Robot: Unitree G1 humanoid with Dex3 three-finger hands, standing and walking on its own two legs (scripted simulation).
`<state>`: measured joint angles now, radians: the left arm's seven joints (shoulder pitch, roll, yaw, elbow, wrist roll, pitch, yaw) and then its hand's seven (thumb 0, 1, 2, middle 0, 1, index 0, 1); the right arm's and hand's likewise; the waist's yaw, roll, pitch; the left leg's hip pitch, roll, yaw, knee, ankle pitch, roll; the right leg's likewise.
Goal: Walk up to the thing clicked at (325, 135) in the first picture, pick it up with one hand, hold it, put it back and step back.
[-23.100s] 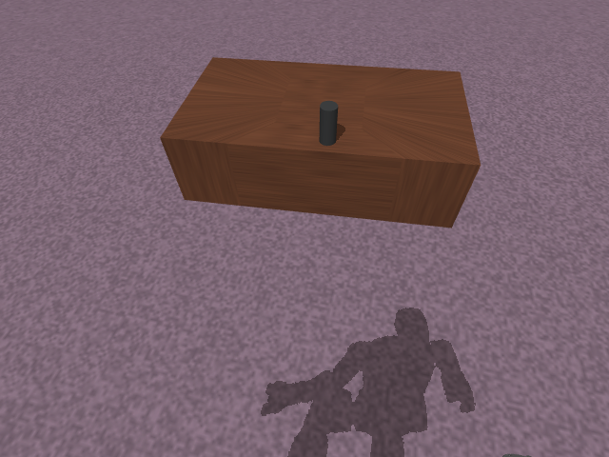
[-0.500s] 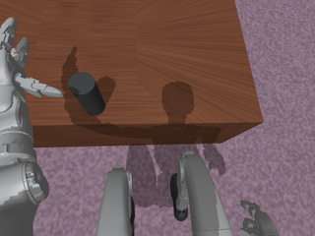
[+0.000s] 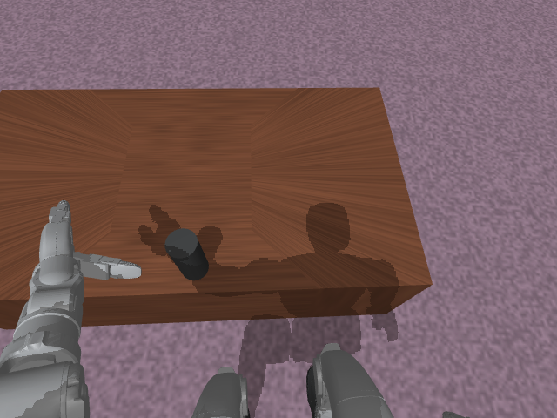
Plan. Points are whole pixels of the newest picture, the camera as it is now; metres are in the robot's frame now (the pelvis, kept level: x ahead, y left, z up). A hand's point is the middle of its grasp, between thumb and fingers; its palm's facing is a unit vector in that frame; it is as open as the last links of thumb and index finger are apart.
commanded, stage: home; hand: left
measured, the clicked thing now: (188, 256) +0.43 +0.18 -0.26
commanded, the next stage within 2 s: none
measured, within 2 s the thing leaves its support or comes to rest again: neither
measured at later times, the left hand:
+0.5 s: hand (146, 376) +0.19 +0.18 -0.04, palm faces +0.14 -0.96 -0.26, open 17.3 cm
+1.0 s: hand (139, 393) +0.17 +0.19 -0.06, palm faces +0.00 -0.95 -0.32, open 17.5 cm
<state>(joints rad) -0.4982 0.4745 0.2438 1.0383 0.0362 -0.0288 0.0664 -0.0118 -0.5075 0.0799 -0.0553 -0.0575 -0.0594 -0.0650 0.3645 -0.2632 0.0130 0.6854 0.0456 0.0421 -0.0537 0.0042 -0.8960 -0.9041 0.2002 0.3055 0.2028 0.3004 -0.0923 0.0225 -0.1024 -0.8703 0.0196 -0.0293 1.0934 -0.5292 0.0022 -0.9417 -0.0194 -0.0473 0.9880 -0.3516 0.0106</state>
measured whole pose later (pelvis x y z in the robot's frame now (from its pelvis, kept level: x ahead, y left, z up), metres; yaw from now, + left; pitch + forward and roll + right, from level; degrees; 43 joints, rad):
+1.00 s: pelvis +0.03 -0.01 +0.05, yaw +1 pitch +1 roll +0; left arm 0.27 0.26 -0.01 0.54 0.05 0.05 0.04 -0.01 -0.55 0.05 -0.05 -0.05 -0.06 -0.06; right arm 0.24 -0.26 -0.01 0.75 -0.05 0.00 -0.04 0.01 -0.90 -0.90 0.20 0.30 0.20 0.30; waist 0.00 0.00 -0.03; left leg -0.34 0.00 -0.02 0.76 -0.45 -0.01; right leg -0.45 -0.03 -0.05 0.75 -0.33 0.00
